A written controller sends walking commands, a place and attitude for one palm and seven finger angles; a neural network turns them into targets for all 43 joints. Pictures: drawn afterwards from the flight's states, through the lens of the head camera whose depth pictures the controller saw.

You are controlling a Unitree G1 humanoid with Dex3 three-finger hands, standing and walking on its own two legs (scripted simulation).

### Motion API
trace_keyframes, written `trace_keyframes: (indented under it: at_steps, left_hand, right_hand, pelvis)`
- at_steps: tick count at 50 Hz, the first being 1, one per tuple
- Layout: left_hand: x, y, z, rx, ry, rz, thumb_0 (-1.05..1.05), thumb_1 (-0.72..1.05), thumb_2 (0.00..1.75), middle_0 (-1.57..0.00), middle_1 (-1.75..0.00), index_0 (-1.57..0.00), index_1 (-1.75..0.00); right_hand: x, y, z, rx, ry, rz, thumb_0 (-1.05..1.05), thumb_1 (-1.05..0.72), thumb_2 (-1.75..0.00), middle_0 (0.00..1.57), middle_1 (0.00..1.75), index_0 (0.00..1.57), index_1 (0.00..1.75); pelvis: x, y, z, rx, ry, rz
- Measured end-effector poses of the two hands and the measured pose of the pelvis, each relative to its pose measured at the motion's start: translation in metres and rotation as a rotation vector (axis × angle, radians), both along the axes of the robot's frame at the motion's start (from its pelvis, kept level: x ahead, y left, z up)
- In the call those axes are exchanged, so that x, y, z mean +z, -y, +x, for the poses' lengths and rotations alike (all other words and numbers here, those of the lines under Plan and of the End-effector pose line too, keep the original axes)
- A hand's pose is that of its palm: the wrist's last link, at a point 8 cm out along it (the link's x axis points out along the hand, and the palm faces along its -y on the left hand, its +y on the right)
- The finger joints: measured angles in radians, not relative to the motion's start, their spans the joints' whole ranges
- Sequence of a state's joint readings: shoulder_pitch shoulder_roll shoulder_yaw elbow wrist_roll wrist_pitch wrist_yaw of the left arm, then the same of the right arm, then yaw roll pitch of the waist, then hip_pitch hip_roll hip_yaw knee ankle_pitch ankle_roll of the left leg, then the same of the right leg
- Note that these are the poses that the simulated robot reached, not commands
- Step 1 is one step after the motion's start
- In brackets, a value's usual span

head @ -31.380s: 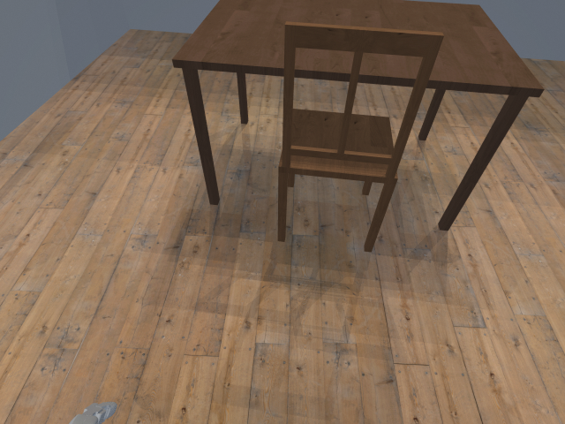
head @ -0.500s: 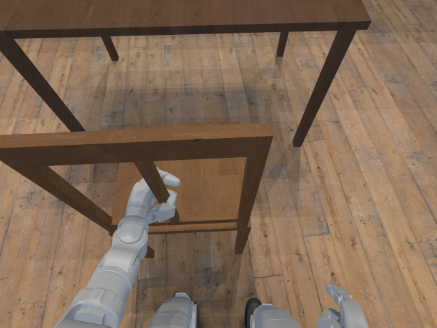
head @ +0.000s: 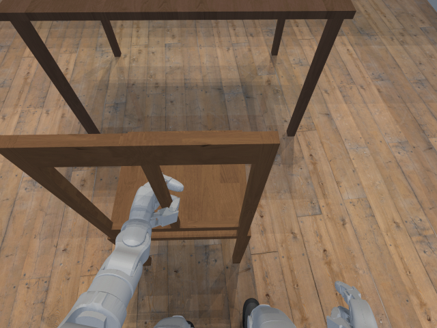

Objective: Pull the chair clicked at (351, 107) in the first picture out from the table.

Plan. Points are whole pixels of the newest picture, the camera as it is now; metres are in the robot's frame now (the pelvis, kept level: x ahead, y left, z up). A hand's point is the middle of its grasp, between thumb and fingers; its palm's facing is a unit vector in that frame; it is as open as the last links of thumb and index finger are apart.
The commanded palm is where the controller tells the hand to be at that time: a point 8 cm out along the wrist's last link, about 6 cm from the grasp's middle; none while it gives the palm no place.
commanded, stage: step backward, pulling the chair out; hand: left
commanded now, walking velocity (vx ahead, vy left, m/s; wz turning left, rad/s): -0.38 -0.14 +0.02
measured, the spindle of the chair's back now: (165, 200) +0.36 +0.11 -0.07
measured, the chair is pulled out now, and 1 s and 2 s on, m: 0.51 0.69 0.69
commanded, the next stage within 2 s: stop walking, hand still on the chair in 0.18 s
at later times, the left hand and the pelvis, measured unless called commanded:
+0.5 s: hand (160, 282) +0.20 +0.11 -0.06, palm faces -0.09 -0.98 -0.16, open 5.4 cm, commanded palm +0.19 +0.16 -0.04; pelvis -0.11 +0.00 +0.00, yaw -2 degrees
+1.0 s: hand (152, 308) +0.16 +0.12 -0.06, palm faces -0.05 -0.99 -0.16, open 5.5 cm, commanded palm +0.15 +0.17 -0.04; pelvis -0.10 +0.00 +0.01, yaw -4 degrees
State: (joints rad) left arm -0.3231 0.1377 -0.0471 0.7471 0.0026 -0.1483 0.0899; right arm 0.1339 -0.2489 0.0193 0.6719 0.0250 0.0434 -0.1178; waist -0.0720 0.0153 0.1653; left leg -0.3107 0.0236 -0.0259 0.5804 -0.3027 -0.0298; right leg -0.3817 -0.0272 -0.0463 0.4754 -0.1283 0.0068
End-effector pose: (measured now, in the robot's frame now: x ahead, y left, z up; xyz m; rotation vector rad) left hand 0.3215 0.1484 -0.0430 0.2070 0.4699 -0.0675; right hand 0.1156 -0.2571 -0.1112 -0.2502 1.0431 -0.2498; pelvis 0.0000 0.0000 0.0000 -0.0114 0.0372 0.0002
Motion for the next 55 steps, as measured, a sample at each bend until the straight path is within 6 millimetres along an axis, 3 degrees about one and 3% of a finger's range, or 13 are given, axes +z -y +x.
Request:
trace_keyframes:
  at_steps: [6,13,20,26,31,36,44,48,55]
  left_hand:
    - [0.0,-0.006,-0.035,-0.003,-0.009,-0.017,0.05,0.69,0.77,-0.25,-1.24,-0.5,-1.45]
    - [0.001,-0.01,-0.076,0.025,-0.011,-0.003,0.05,0.67,0.8,-0.28,-1.23,-0.5,-1.45]
    - [0.002,-0.011,-0.109,0.016,-0.028,-0.004,0.06,0.67,0.79,-0.28,-1.22,-0.5,-1.45]
    - [0.004,-0.013,-0.141,0.032,-0.062,-0.014,0.07,0.68,0.78,-0.26,-1.21,-0.5,-1.45]
    - [0.003,-0.016,-0.159,0.006,-0.054,-0.018,0.07,0.66,0.8,-0.29,-1.26,-0.5,-1.45]
    - [0.002,-0.019,-0.165,-0.027,-0.039,-0.019,0.07,0.66,0.81,-0.31,-1.29,-0.5,-1.45]
    - [0.003,-0.022,-0.176,0.028,-0.065,-0.022,0.09,0.67,0.81,-0.31,-1.28,-0.5,-1.45]
    - [0.004,-0.022,-0.178,0.063,-0.071,-0.017,0.09,0.67,0.83,-0.33,-1.26,-0.5,-1.45]
    - [0.004,-0.021,-0.178,0.103,-0.076,-0.015,0.1,0.66,0.83,-0.35,-1.23,-0.5,-1.45]
  right_hand:
    - [0.006,-0.009,-0.034,0.014,-0.019,-0.007,0.01,-0.9,-0.9,0.2,0.3,0.2,0.3]
    - [-0.01,-0.024,-0.072,0.025,-0.037,0.094,0.01,-0.9,-0.9,0.2,0.3,0.2,0.3]
    - [-0.002,-0.016,-0.109,-0.023,0.007,0.049,0.01,-0.9,-0.9,0.21,0.3,0.2,0.3]
    - [0.006,-0.014,-0.134,-0.032,0.02,0.04,0.01,-0.9,-0.9,0.2,0.3,0.2,0.3]
    - [0.008,-0.014,-0.148,-0.042,0.021,0.013,0.01,-0.9,-0.9,0.2,0.3,0.2,0.3]
    - [0.007,-0.027,-0.151,-0.083,0.072,0.018,0.01,-0.9,-0.9,0.2,0.3,0.2,0.3]
    - [0.007,-0.051,-0.138,0.006,0.07,0.122,0.01,-0.9,-0.9,0.2,0.3,0.2,0.3]
    - [0.009,-0.042,-0.122,0.02,0.094,0.127,0.01,-0.9,-0.9,0.21,0.3,0.2,0.3]
    - [0.018,-0.004,-0.095,0.008,0.139,0.059,0.01,-0.9,-0.9,0.21,0.3,0.2,0.3]
  pelvis:
    - [0.002,-0.006,-0.033,-0.013,0.011,0.011]
    - [0.0,0.005,-0.066,-0.037,0.021,-0.036]
    - [-0.001,-0.001,-0.102,-0.029,0.067,-0.011]
    - [0.003,-0.003,-0.115,-0.026,0.083,-0.007]
    - [0.001,-0.011,-0.114,-0.052,0.091,0.004]
    - [-0.001,-0.022,-0.112,-0.086,0.102,0.0]
    - [0.007,-0.008,-0.104,-0.059,0.095,0.005]
    - [0.009,0.001,-0.098,-0.067,0.076,0.006]
    - [0.01,0.012,-0.088,-0.07,0.059,0.009]
